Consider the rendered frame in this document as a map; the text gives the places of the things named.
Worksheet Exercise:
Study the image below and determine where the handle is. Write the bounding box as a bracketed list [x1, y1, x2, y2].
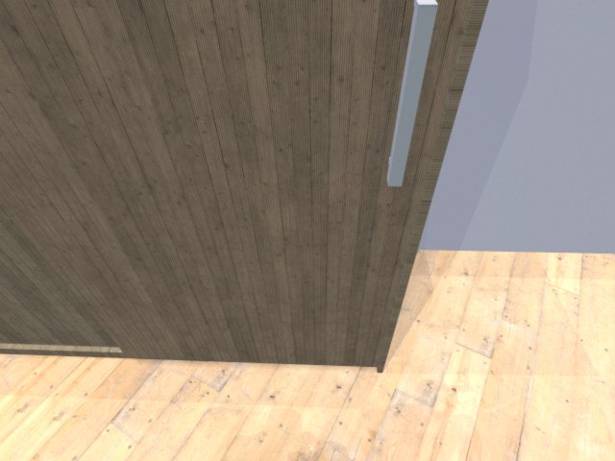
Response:
[387, 0, 438, 186]

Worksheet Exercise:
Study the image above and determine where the wardrobe door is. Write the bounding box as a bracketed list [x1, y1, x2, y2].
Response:
[0, 205, 118, 347]
[0, 0, 471, 366]

